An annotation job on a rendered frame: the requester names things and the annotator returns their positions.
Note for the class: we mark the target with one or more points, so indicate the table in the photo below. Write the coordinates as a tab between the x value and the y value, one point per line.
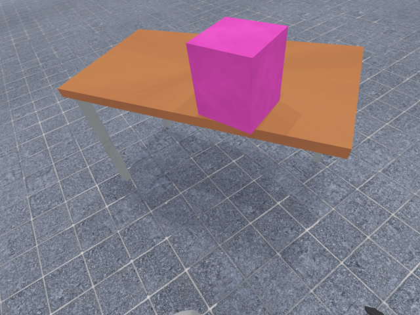
149	73

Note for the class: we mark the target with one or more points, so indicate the carton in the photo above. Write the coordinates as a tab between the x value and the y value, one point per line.
237	67

